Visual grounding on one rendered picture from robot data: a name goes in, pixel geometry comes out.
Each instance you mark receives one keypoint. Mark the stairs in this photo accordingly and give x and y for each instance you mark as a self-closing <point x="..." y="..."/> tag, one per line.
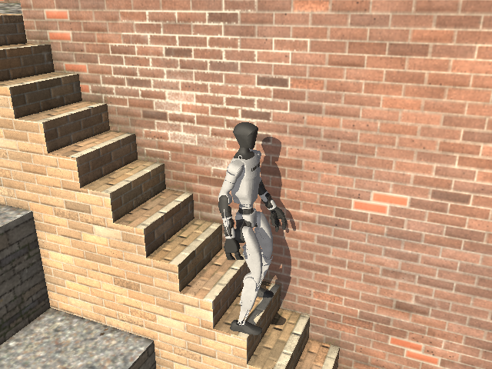
<point x="117" y="247"/>

